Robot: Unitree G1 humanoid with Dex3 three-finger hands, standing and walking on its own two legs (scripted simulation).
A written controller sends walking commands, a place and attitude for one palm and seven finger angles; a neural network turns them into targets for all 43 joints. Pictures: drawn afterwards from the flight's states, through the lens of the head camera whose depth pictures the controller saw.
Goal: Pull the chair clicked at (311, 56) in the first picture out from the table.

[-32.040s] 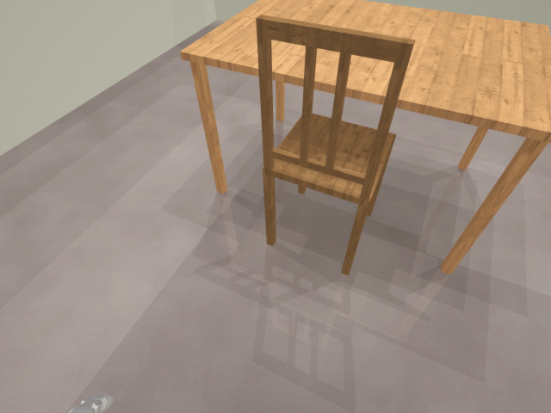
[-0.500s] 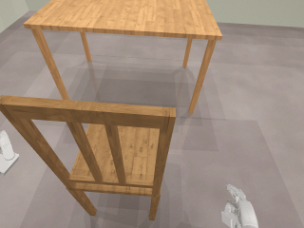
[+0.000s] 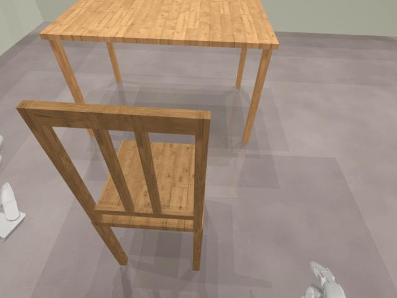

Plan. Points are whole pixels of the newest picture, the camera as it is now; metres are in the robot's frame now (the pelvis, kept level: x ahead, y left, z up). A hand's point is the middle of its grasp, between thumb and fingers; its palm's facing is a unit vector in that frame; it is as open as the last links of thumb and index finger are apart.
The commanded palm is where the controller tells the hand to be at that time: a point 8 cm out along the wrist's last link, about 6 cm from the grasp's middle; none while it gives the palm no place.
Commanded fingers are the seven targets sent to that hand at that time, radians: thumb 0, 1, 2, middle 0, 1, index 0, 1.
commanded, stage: stop stepping back and stand still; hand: left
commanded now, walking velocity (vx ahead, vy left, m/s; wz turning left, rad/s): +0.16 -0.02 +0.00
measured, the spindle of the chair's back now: (117, 176) +0.41 +0.23 -0.04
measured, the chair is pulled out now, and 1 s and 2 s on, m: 0.68 0.68 0.68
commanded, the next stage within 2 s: let the arm hang, fingers relaxed in 1.02 s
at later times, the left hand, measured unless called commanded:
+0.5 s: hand (2, 222) +0.19 +0.28 +0.16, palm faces +0.45 -0.78 -0.44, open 7.4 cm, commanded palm +0.13 +0.31 +0.18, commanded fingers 0.00 0.90 0.90 -0.20 -0.30 -0.20 -0.30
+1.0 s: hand (22, 198) +0.22 +0.27 +0.16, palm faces +0.40 -0.80 -0.45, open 7.4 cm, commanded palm +0.17 +0.31 +0.18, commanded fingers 0.00 0.90 0.90 -0.20 -0.30 -0.20 -0.30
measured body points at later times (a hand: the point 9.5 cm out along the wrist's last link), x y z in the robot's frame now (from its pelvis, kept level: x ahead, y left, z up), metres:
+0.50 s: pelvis -0.01 +0.01 +0.00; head -0.03 +0.02 +0.45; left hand +0.16 +0.32 +0.19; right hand +0.13 -0.22 -0.08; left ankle +0.00 +0.14 -0.73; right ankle +0.04 -0.13 -0.73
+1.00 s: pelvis +0.02 +0.01 +0.01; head +0.03 +0.02 +0.46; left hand +0.20 +0.31 +0.19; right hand +0.19 -0.22 -0.07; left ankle +0.00 +0.14 -0.73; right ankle +0.04 -0.13 -0.73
